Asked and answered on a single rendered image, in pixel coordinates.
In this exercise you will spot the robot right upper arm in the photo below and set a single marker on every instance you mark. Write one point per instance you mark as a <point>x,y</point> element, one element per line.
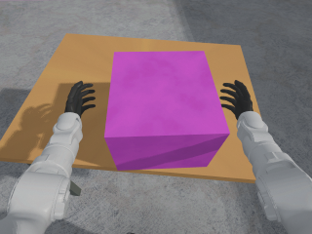
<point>286,196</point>

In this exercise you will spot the right robot hand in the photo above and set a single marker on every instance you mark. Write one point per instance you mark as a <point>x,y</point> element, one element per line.
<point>241,101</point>

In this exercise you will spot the carton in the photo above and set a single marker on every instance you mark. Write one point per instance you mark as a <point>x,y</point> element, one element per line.
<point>163,111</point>

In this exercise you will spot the robot left forearm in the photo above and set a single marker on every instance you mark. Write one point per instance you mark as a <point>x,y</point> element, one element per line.
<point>60,152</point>

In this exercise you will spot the robot right forearm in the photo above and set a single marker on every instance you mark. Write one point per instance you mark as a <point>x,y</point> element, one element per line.
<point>260,148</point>

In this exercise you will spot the table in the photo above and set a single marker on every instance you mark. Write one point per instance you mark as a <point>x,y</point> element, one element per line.
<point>89,58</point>

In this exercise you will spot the robot left upper arm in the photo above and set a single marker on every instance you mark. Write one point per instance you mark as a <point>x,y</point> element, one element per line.
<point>38,200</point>

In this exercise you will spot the left robot hand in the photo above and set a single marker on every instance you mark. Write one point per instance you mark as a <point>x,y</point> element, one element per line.
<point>75,101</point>

